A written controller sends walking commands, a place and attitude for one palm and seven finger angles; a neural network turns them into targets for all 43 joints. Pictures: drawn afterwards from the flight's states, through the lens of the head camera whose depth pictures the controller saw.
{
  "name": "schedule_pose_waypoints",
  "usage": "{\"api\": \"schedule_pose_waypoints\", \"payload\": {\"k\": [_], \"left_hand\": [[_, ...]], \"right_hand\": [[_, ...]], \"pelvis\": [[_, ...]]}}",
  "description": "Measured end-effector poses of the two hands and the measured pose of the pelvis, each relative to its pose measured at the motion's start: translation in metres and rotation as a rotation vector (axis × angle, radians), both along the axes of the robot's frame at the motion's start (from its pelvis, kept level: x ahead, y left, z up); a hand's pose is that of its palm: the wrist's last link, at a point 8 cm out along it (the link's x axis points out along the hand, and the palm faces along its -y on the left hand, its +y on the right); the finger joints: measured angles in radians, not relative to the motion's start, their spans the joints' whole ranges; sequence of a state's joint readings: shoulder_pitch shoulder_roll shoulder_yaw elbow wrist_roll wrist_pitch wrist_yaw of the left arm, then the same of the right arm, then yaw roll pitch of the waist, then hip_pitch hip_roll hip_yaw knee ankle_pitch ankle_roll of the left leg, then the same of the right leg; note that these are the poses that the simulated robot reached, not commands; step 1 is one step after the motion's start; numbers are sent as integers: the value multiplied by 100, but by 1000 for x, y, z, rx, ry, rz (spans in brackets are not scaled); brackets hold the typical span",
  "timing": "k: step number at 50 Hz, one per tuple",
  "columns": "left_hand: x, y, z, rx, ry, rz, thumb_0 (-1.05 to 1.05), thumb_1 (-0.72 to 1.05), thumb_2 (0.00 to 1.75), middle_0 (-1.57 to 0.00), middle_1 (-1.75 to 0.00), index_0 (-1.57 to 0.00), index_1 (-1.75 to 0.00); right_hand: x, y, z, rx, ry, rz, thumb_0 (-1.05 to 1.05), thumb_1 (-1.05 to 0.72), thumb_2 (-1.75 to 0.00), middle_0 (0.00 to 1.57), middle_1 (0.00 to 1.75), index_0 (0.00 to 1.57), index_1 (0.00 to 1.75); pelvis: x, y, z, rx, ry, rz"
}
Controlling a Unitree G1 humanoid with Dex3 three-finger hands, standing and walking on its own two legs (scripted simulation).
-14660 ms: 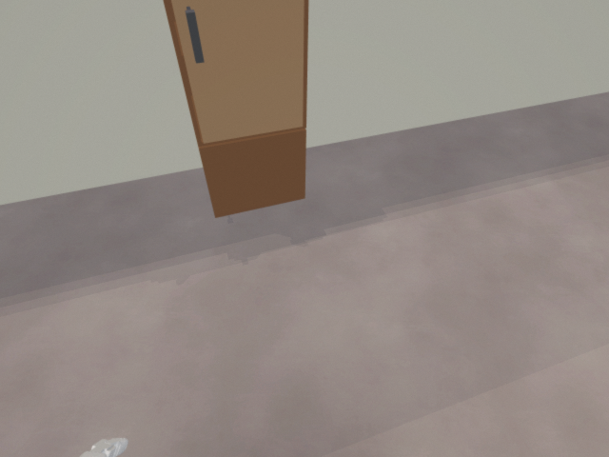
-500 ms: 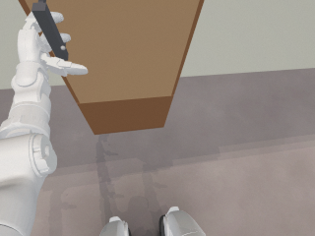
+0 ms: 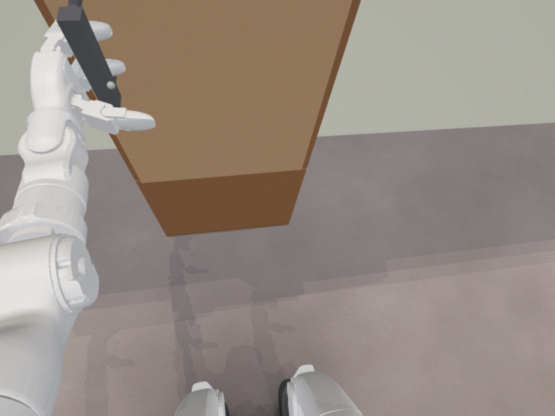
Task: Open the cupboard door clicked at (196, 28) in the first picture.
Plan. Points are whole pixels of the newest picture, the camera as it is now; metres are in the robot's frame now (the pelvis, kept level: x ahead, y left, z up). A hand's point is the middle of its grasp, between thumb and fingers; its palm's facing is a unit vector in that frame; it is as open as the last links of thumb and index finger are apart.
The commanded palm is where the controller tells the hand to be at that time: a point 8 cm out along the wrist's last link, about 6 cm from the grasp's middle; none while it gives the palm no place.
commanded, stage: close the thumb around the handle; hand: left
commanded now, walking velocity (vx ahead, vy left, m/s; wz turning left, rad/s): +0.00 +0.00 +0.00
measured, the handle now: (95, 52) +0.60 +0.18 +0.10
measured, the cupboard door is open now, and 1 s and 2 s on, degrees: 1 6 43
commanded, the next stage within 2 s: pull the door open along its arc in 0.58 s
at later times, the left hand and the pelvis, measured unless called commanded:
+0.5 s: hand (109, 86) +0.54 +0.16 +0.10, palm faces +0.02 -1.00 +0.00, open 6.0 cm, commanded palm +0.52 +0.20 +0.10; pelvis +0.00 +0.00 +0.00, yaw +0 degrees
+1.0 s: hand (112, 105) +0.51 +0.15 +0.10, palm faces +0.00 -1.00 +0.00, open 6.3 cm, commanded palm +0.46 +0.20 +0.10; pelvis +0.01 +0.00 +0.01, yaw -2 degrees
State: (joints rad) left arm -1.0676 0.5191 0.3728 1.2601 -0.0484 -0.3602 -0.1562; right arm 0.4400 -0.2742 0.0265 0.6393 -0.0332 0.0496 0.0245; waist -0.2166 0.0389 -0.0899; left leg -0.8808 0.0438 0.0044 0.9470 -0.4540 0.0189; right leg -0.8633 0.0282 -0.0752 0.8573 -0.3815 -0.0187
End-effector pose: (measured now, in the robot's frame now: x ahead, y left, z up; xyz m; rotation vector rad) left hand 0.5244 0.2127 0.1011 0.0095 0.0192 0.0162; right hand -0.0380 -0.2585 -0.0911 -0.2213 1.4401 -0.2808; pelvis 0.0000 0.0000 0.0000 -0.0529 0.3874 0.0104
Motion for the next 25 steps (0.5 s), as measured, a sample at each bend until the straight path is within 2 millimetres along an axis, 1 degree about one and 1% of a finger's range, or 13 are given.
{"api": "schedule_pose_waypoints", "payload": {"k": [3, 7, 22, 24, 25], "left_hand": [[0, 0, 0, -1, 1, 3, -1, -36, 36, -30, -121, -29, -121], [0, 0, 0, 0, 2, 8, -1, -20, 43, -30, -123, -30, -123], [-4, 1, 3, -6, -3, 4, 0, 59, 76, -35, -131, -36, -131], [-5, 1, 3, -7, -3, 4, 1, 67, 80, -35, -131, -36, -132], [-5, 1, 3, -8, -3, 5, 1, 68, 80, -35, -131, -35, -132]], "right_hand": [[0, 0, -1, 3, 1, 2, 0, -90, -90, 20, 30, 20, 30], [0, 1, -2, 9, 2, 0, 0, -90, -90, 20, 30, 20, 30], [3, 3, -1, 16, -13, -12, 0, -90, -90, 21, 30, 20, 30], [4, 3, -1, 16, -15, -11, 0, -90, -90, 21, 30, 20, 30], [4, 3, -1, 16, -16, -10, 0, -90, -90, 21, 30, 20, 30]], "pelvis": [[0, -1, 0, 0, 1, 0], [0, -1, 0, 0, 2, 0], [4, -1, 2, 1, -8, -7], [4, -1, 3, 1, -11, -6], [3, -1, 3, 1, -12, -5]]}}
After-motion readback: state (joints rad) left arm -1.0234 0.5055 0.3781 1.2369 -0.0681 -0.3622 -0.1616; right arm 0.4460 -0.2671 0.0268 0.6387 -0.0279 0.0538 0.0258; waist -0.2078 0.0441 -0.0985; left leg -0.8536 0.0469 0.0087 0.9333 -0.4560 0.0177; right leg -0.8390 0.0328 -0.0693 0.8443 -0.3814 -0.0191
